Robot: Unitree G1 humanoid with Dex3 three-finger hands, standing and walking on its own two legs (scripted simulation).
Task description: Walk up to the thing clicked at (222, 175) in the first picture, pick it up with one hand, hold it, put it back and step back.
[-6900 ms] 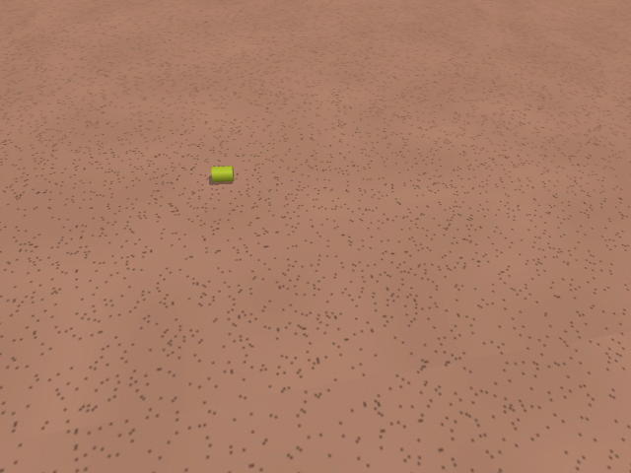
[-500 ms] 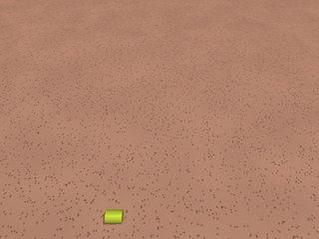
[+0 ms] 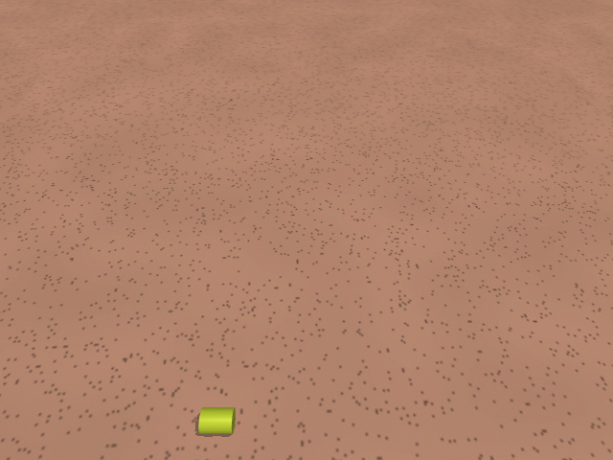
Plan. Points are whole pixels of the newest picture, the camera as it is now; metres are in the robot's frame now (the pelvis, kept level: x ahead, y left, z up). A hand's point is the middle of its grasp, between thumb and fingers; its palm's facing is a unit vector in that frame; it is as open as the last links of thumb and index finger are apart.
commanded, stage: stand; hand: left
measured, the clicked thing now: (217, 420) +0.39 +0.23 -0.75
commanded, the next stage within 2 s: walk up in 1.48 s
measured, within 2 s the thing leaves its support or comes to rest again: neither
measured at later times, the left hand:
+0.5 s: hand out of the picture +0.08 +0.26 -0.16, palm faces -0.02 -0.94 -0.35, open 7.4 cm
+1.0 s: hand out of the picture +0.08 +0.26 -0.15, palm faces -0.03 -0.94 -0.35, open 7.4 cm
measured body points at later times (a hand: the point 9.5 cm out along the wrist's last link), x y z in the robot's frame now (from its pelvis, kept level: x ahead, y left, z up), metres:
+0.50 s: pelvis +0.01 +0.00 +0.00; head +0.02 +0.00 +0.45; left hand +0.08 +0.30 -0.13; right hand +0.07 -0.30 -0.14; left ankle -0.01 +0.14 -0.75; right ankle -0.01 -0.11 -0.75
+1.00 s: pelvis +0.01 +0.00 +0.00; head +0.01 +0.00 +0.45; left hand +0.08 +0.31 -0.13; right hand +0.08 -0.30 -0.13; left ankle -0.01 +0.14 -0.75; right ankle -0.01 -0.11 -0.75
